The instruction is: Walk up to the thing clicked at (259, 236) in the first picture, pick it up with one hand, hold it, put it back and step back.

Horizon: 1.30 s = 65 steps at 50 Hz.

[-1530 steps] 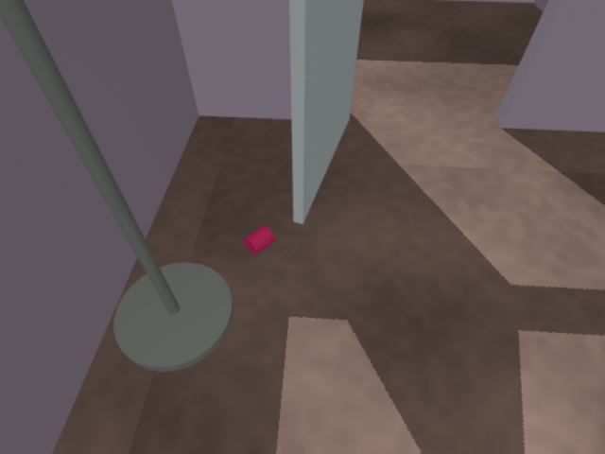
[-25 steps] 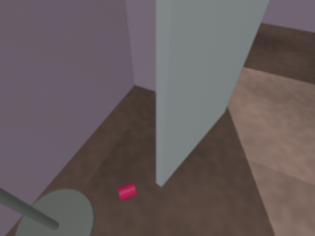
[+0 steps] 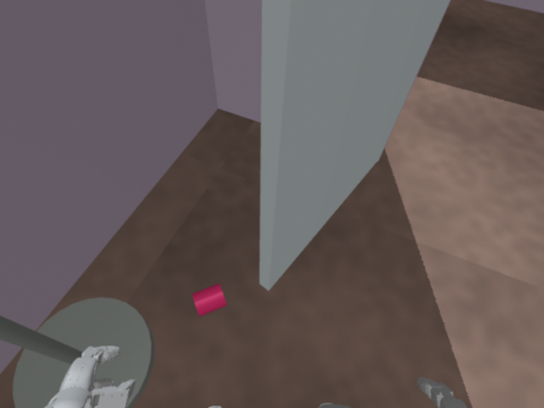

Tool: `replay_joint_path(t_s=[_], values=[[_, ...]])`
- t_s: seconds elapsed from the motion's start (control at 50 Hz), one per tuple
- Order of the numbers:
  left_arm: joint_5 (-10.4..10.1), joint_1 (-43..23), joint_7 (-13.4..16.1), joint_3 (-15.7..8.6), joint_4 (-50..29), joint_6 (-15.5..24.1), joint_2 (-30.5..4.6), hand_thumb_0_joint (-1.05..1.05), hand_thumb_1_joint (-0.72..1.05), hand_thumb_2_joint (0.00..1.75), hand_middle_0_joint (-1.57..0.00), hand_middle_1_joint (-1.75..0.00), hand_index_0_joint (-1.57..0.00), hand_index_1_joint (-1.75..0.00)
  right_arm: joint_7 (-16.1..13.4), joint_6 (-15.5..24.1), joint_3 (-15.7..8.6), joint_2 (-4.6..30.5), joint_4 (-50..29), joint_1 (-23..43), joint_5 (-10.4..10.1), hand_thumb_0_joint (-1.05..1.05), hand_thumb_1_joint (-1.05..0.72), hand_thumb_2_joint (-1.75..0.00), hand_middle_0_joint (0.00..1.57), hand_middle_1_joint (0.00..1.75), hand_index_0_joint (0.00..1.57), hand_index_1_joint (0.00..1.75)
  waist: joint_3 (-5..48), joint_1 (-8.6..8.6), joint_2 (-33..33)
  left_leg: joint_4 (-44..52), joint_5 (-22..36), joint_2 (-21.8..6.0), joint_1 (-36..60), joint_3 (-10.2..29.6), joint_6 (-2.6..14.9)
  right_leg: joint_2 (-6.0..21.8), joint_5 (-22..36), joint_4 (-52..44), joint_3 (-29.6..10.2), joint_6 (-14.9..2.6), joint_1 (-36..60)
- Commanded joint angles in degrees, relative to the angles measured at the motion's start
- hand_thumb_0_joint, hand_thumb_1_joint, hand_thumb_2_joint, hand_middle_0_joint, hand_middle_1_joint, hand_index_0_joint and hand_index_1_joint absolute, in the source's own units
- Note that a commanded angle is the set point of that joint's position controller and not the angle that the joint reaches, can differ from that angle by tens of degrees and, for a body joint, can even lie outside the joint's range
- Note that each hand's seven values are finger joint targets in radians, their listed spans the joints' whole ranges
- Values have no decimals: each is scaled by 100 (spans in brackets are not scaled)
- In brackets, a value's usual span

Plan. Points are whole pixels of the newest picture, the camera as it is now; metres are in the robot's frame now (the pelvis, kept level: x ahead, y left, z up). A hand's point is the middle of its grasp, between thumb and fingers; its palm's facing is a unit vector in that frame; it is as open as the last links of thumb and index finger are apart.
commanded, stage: rise first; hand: left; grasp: from above
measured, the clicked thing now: (209, 299) +0.50 +0.20 -0.72
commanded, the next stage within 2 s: none
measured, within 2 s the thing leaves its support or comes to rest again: neither
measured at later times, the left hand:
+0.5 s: hand out of the picture +0.14 +0.26 -0.20, palm faces -0.14 -0.87 -0.47, open 14.1 cm
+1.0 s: hand (136, 385) +0.19 +0.28 -0.33, palm faces -0.35 -0.59 -0.72, open 14.2 cm
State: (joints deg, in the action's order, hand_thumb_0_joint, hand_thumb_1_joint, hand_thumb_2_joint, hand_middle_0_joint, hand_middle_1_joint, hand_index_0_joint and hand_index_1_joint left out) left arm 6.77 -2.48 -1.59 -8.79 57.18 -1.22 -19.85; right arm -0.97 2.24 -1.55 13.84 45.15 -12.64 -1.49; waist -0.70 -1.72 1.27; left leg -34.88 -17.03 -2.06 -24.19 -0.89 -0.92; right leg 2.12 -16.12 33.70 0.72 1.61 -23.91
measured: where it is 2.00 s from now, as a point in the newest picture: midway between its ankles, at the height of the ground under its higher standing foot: outside the picture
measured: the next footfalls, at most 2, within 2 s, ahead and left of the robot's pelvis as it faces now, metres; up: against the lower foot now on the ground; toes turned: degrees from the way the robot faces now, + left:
none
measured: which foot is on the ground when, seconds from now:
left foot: down 0.00-1.00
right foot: down 0.00-1.00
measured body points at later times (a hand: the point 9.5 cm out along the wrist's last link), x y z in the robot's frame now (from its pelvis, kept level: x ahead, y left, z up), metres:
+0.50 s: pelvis +0.01 +0.01 -0.06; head +0.09 +0.03 +0.38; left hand +0.15 +0.31 -0.17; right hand +0.18 -0.24 -0.15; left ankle +0.00 +0.13 -0.73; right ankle +0.01 -0.14 -0.73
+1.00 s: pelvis -0.04 +0.00 -0.18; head +0.12 +0.02 +0.25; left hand +0.21 +0.31 -0.28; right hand +0.16 -0.26 -0.28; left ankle +0.00 +0.13 -0.73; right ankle +0.01 -0.14 -0.73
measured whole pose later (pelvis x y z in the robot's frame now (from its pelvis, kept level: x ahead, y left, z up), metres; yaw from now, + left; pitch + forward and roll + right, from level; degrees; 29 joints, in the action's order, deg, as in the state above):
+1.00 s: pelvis -0.04 +0.00 -0.18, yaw +0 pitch +28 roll -2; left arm 32.6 -3.9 9.3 -4.4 36.6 -8.1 -22.0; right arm -1.5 11.9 -2.4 15.8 34.8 -6.7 0.1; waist 10.0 -2.5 -0.4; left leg -90.7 -37.1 -1.6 -81.6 2.0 -1.0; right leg 2.8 -36.6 89.2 0.5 2.0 -80.5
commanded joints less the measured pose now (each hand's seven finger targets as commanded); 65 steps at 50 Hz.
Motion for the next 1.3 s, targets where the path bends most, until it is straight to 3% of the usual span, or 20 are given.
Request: replay_joint_path(t_s=[0.0, 0.06, 0.12, 0.18, 0.2, 0.28, 0.34, 0.44, 0.64, 0.68, 0.74, 0.78, 0.88, 0.94, 0.98, 1.02, 1.1, 1.16, 1.24, 1.28], values=[[225, 163, 193, -113, -879, -533, -984, 0, -32, 98, -6, -107, -7, -107, -65, 173, -336, 1036, -1072, 151, -47, 0, -88, -89, 20, 30, 20, 30, 1171, 226, -376, 173, 1062, 264, 112, -25, 23, -232, 783, -145, 239, -277, 306], [220, 481, 282, -38, -1064, -799, -738, 0, -51, 99, -6, -108, -5, -109, -14, 245, -335, 941, -1249, 107, -37, 0, -88, -89, 20, 30, 20, 30, 1093, 158, -161, -114, 754, 229, -241, -26, 41, -267, 432, 146, 272, -256, -98], [333, 202, 327, -66, -1541, -784, -782, 0, -57, 100, -6, -109, -5, -110, 1, 387, -369, 942, -1330, -4, 4, 0, -86, -89, 20, 30, 20, 30, 1156, 46, -77, -563, 448, 196, -626, 9, 58, -273, 171, 557, 270, -234, -600], [450, 398, 389, -257, -2315, -663, -866, 0, -59, 100, -6, -110, -5, -111, -9, 536, -392, 859, -1479, -85, 32, 0, -87, -89, 20, 30, 20, 30, 1720, 137, -411, -980, 559, 166, -697, 32, 49, -242, 259, 1064, 222, -252, -857], [472, 576, 409, -234, -2413, -663, -809, 0, -58, 99, -6, -110, -6, -110, -24, 574, -402, 866, -1516, -103, 44, 0, -87, -89, 20, 30, 20, 30, 1825, 67, -400, -1124, 701, 154, -731, 37, 51, -239, 391, 1215, 211, -238, -944], [725, 1062, 462, -259, -2980, -774, -864, 0, -57, 100, -6, -111, -5, -112, -89, 659, -419, 844, -1625, -109, 69, 0, -84, -88, 20, 30, 20, 30, 2057, 129, -644, -1400, 1022, 110, -815, 108, 13, -221, 556, 1560, 184, -257, -1161], [750, 1302, 456, -128, -3416, -974, -742, 0, -56, 98, -7, -110, -6, -111, -116, 690, -417, 852, -1693, -87, 79, 0, -85, -89, 20, 30, 20, 30, 2094, 64, -675, -1554, 1243, 70, -858, 171, 7, -239, 615, 1731, 199, -255, -1321], [834, 1628, 478, -12, -3669, -1281, -584, 0, -55, 97, -6, -111, -6, -111, -146, 764, -376, 812, -1802, -38, 104, 0, -85, -88, 20, 30, 20, 30, 1968, -27, -454, -1871, 1132, 38, -1312, 244, 39, -237, 529, 1973, 248, -247, -1577], [1025, 2031, 548, -91, -4305, -1420, -638, 0, -55, 98, -6, -110, -5, -111, -175, 915, -352, 757, -2136, 103, 141, 0, -83, -88, 20, 30, 20, 30, 2123, 76, -691, -2209, 561, 31, -1848, 396, 3, -241, 24, 2547, 262, -267, -2269], [1145, 1712, 590, -55, -4331, -1393, -722, 0, -56, 98, -6, -110, -5, -111, -198, 944, -331, 739, -2129, 97, 133, 0, -84, -88, 20, 30, 20, 30, 2164, -28, -659, -2422, 367, 65, -2038, 302, 41, -244, -17, 2602, 214, -265, -2391], [1487, 966, 666, 26, -3724, -1202, -824, 0, -58, 99, -6, -110, -5, -111, -224, 1042, -306, 758, -2015, 202, 139, 0, -85, -89, 20, 30, 20, 30, 1971, -213, -413, -3026, -29, 101, -2805, 216, 110, -231, -247, 2999, 177, -256, -3024], [1762, 389, 791, -136, -3287, -973, -1075, 0, -59, 99, -6, -109, -5, -110, -206, 1109, -318, 822, -1895, 258, 168, 0, -87, -89, 20, 30, 20, 30, 2070, -172, -389, -3492, -239, 126, -3366, 185, 117, -208, -434, 3470, 146, -262, -3528], [2457, -369, 1119, 200, -3134, -473, -911, 0, -58, 100, -7, -108, -6, -109, -141, 1231, -403, 979, -1735, 257, 143, 0, -90, -90, 20, 30, 20, 30, 3108, -120, -858, -4057, -449, 148, -3634, 298, 13, -165, -631, 4452, 108, -314, -4499], [2845, -758, 1341, 338, -2763, -475, -978, 0, -59, 102, -7, -106, -6, -107, -137, 1179, -469, 1072, -1537, 253, 109, 0, -90, -90, 20, 30, 20, 30, 3487, -144, -916, -4391, -298, 127, -3738, 390, -23, -181, -554, 4882, 174, -342, -5023], [3083, -1445, 1513, 274, -2421, -494, -1204, 0, -61, 103, -7, -105, -5, -107, -149, 1120, -490, 1080, -1346, 225, 99, 0, -90, -90, 20, 30, 20, 30, 3563, -181, -763, -4741, -420, 172, -4302, 331, 27, -184, -577, 5057, 148, -337, -5190], [3382, -1788, 1746, -7, -1968, -552, -1640, 0, -61, 104, -7, -105, -5, -107, -132, 1044, -483, 1107, -1207, 227, 111, 0, -91, -91, 20, 30, 20, 30, 3775, -27, -657, -5118, -420, 224, -4834, 216, 84, -186, -545, 5268, 113, -335, -5291], [3952, -2758, 2130, 57, -1278, -667, -1834, 0, -61, 105, -7, -104, -5, -107, -36, 864, -458, 1133, -977, 172, 159, 0, -91, -90, 20, 30, 20, 30, 4360, -35, -549, -5750, -231, 238, -5416, 87, 110, -187, -346, 5715, 100, -311, -5482], [4170, -3695, 2206, 183, -725, -635, -1958, 0, -61, 105, -7, -103, -5, -106, 36, 799, -487, 1067, -813, 98, 255, 0, -91, -90, 20, 30, 20, 30, 4523, -182, -200, -6283, -616, 247, -6170, -14, 188, -204, -545, 5891, 22, -237, -5522], [4422, -4626, 2179, 303, -330, -423, -2245, 0, -61, 105, -8, -104, -6, -106, 116, 763, -514, 1026, -680, 74, 384, 0, -91, -91, 20, 30, 20, 30, 4543, -288, -311, -6635, -1315, 241, -6561, -35, 197, -238, -1558, 6012, -9, -261, -5973], [4609, -4826, 2187, 423, -1, -307, -2159, 0, -60, 105, -9, -102, -7, -104, 160, 712, -512, 1034, -611, 62, 418, 0, -90, -91, 20, 30, 20, 30, 4494, -368, -319, -6765, -1556, 248, -6725, -27, 191, -268, -1907, 6113, 19, -288, -6237]])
